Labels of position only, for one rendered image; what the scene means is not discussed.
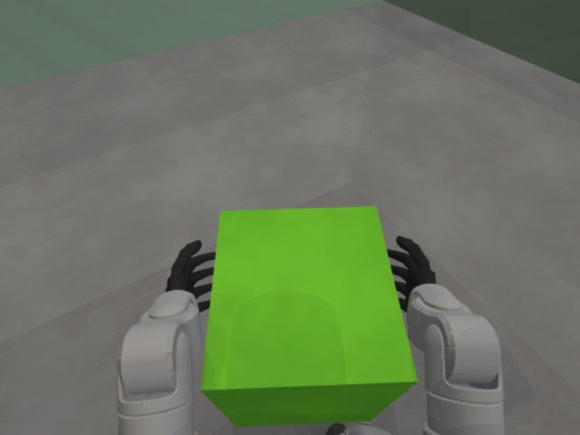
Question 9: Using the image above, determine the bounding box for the right robot shin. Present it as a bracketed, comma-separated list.
[345, 421, 371, 430]

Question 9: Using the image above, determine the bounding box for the robot left hand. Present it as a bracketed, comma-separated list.
[165, 240, 216, 312]

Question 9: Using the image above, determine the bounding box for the robot left forearm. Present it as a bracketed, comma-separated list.
[117, 290, 203, 435]

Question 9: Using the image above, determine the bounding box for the robot right forearm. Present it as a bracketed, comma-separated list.
[407, 284, 505, 435]

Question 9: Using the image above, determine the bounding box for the robot right hand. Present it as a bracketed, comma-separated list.
[387, 236, 436, 313]

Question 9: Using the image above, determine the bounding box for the carton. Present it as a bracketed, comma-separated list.
[200, 207, 418, 427]

